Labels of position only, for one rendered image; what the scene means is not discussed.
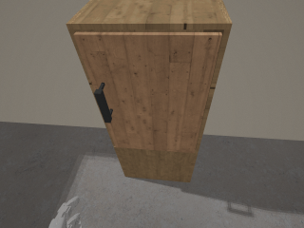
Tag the handle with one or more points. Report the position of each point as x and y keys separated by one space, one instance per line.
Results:
x=102 y=103

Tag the robot left hand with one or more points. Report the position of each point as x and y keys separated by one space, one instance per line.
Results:
x=64 y=212

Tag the cupboard door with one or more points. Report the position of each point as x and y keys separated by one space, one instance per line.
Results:
x=156 y=82

